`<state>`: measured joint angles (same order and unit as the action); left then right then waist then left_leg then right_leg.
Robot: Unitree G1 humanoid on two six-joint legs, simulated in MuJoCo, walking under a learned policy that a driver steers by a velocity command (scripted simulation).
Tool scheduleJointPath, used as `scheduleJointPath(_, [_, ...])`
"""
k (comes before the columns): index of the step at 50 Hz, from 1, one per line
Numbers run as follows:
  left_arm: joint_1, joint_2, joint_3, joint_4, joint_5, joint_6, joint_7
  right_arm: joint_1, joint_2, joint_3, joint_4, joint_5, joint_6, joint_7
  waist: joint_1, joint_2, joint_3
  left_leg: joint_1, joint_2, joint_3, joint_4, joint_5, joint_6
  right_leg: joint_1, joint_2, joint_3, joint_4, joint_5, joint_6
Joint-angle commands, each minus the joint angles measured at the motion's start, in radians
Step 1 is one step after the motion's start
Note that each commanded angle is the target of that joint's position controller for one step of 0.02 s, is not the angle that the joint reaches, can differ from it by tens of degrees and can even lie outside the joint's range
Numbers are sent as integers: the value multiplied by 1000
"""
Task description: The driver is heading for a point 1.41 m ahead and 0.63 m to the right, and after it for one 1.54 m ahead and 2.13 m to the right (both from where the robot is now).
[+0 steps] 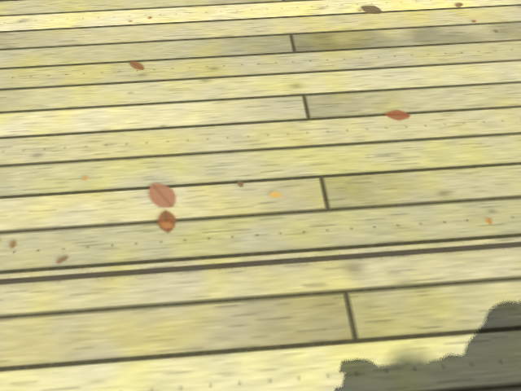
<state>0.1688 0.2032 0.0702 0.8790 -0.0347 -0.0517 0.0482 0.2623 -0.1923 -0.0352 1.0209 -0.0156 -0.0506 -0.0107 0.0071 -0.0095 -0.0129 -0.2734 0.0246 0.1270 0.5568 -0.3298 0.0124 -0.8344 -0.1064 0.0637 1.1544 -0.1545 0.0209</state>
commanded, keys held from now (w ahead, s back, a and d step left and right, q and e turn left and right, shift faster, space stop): w+e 1.00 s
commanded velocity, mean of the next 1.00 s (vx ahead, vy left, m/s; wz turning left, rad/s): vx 0.50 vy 0.00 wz -0.53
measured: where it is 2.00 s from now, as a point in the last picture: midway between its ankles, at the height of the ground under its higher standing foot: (452, 219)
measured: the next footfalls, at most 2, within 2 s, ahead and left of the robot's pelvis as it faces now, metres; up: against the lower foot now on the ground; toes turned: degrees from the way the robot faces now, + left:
right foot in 0.18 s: +0.26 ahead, -0.16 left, +0.00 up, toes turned -8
left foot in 0.66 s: +0.58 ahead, -0.06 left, +0.00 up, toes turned -27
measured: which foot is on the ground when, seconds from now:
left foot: down 0.00-0.18, up 0.20-0.64, down 0.66-1.00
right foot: up 0.00-0.16, down 0.18-0.66, up 0.68-1.00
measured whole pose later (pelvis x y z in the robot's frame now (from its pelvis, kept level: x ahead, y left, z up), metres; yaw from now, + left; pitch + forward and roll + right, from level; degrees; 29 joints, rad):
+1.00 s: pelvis +0.54 -0.16 +0.02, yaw -35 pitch +3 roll +2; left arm 0.10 0.28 0.10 0.69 -0.03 -0.04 -0.01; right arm 0.30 -0.25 -0.09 0.89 0.00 -0.10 0.00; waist -0.08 -0.05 0.02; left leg -0.06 -0.02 0.15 0.24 -0.23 0.03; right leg -0.75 -0.11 0.07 0.86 -0.03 -0.03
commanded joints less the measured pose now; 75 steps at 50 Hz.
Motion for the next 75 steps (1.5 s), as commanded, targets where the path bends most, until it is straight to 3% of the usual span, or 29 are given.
scheduleJointPath(1, [25,16,5,-47,15,-4,-32,-128,-165,-43,-91,24,-38,-32,42,95,-15,-118,256,-100,-291,357,151,242,-5,-18,-277,208,-21])
scheduleJointPath(5, [-122,36,6,-108,20,16,-61,-36,-195,-77,-54,54,-26,-31,-11,73,55,110,300,-90,-271,291,116,178,21,-67,-424,33,-96])
scheduleJointPath(8, [37,107,48,-66,34,21,-68,-48,-195,-81,-57,51,-15,-22,80,34,-46,121,217,41,44,645,48,496,147,-187,-529,-1,-168])
scheduleJointPath(9, [209,200,84,-28,23,20,-64,-59,-169,-71,-82,25,-14,-25,148,-88,-116,-86,156,90,393,547,-9,752,64,12,-545,101,-228])
scheduleJointPath(10, [267,309,94,-23,8,8,-68,-14,-52,-32,-147,1,-43,-9,74,-380,-222,-501,-58,-26,770,-176,-61,1080,-149,576,-750,-85,-412])
scheduleJointPath(11, [353,263,78,-26,16,0,-65,-84,-115,-42,-152,35,-83,8,136,-287,-312,-650,-62,-204,877,-196,-28,1200,-203,754,-883,-229,-422])
scheduleJointPath(12, [302,219,66,-29,25,-9,-56,-157,-144,-49,-167,61,-100,14,132,-225,-215,-760,-22,-209,888,-123,9,1168,-196,653,-864,-170,-378])
scheduleJointPath(14, [102,160,48,-89,25,-13,-46,-213,-148,-50,-169,21,-107,-3,47,-15,-142,-597,51,-221,707,41,32,884,-132,450,-856,65,-308])
scheduleJointPath(17, [47,131,39,-107,10,-19,-40,-197,-146,-64,-186,18,-67,-8,-27,-11,-114,-427,68,-211,511,82,6,707,-79,314,-896,231,-283])
scheduleJointPath(22, [143,153,47,-74,2,-25,-16,-376,-79,-45,-256,19,-68,-4,17,-58,-35,-315,-17,-159,78,354,-27,595,11,191,-910,238,-240])
scheduleJointPath(27, [216,139,52,-47,-5,-20,-28,-469,-107,-44,-314,33,-67,10,65,-78,-5,-275,-38,-191,-67,402,-5,665,-22,287,-868,150,-223])
scheduleJointPath(31, [197,148,59,-66,5,-9,-19,-387,-159,-60,-316,28,-103,18,18,-103,-45,-124,-56,-178,-158,295,29,744,-11,352,-727,246,-206])
scheduleJointPath(33, [101,106,42,-126,21,-17,-31,-78,-237,-90,-260,7,-109,8,-131,-30,-234,345,117,-317,-111,301,119,529,93,252,-361,234,-147])
scheduleJointPath(34, [243,40,18,-139,-2,-25,-36,40,-295,-107,-241,-5,-97,7,-94,268,-393,713,356,-726,-154,161,297,178,217,150,-48,-246,-76])
scheduleJointPath(35, [256,115,25,-123,-16,-26,-34,33,-222,-91,-243,14,-89,7,-89,266,-358,698,412,-874,-207,-9,303,43,152,156,117,-411,-74])
scheduleJointPath(36, [186,175,41,-129,-12,-21,-33,-28,-156,-74,-266,19,-81,4,-98,157,-217,573,371,-750,-233,-26,255,-8,112,145,175,-327,-68])
scheduleJointPath(37, [124,176,44,-142,-2,-15,-29,-84,-138,-66,-279,16,-71,3,-80,66,-133,435,332,-624,-255,60,222,17,71,105,173,-245,-63])
scheduleJointPath(39, [78,146,47,-169,12,-10,-33,-122,-110,-54,-265,5,-67,8,-35,58,-42,239,261,-464,-311,203,186,81,16,89,93,-170,-67])
scheduleJointPath(46, [-4,95,29,-229,7,6,-48,-85,-178,-78,-220,12,-73,9,-18,71,-11,188,219,-173,-388,495,174,64,-19,42,-162,49,-41])
scheduleJointPath(50, [-135,84,13,-262,9,-3,-74,-41,-208,-81,-208,20,-62,1,-68,70,25,200,193,-51,-390,462,138,136,2,-31,-390,221,-49])
scheduleJointPath(55, [-238,95,9,-320,11,1,-96,45,-251,-89,-173,44,-38,4,-79,80,64,327,256,-28,-324,595,128,182,57,-88,-534,57,-93])
scheduleJointPath(57, [-161,138,30,-310,21,3,-97,35,-284,-96,-168,54,-29,-2,-10,121,8,355,259,3,-181,916,112,338,121,-136,-579,-32,-134])
scheduleJointPath(59, [155,240,82,-218,24,6,-80,25,-253,-78,-174,45,-24,-12,144,79,-159,116,197,58,216,840,53,853,108,-63,-629,123,-203])
scheduleJointPath(60, [235,359,100,-201,30,2,-68,90,-139,-36,-226,8,-42,-2,95,-166,-277,-329,49,51,620,96,-11,1243,-174,411,-636,113,-352])
scheduleJointPath(61, [283,313,78,-210,28,0,-66,84,-170,-33,-218,33,-77,14,113,-192,-443,-448,-28,-154,811,-263,-15,1302,-297,728,-790,87,-441])
scheduleJointPath(62, [234,255,59,-205,35,-2,-69,-3,-225,-53,-240,71,-88,24,124,-128,-321,-539,29,-193,851,-199,-8,1220,-250,548,-796,130,-387])
scheduleJointPath(64, [87,180,36,-211,22,-10,-73,-75,-204,-47,-247,44,-84,14,53,-31,-131,-494,111,-170,702,-66,1,911,-154,297,-821,229,-307])
scheduleJointPath(68, [26,164,28,-205,31,-36,-72,-27,-164,-48,-239,27,-36,10,-34,-54,-61,-357,140,-170,561,46,-21,656,-112,185,-954,248,-310])
scheduleJointPath(75, [89,200,35,-138,37,-53,-50,-199,-131,-27,-276,36,-25,26,28,-47,27,-386,104,-159,184,425,-17,680,-86,-27,-1018,193,-230])
Keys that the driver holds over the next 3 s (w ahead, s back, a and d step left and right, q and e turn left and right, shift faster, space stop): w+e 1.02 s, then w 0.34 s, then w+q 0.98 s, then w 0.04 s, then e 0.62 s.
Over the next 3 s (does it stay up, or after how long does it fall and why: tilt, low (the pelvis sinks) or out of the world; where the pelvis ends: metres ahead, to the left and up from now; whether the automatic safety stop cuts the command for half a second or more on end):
stays up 1.33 -0.61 0.00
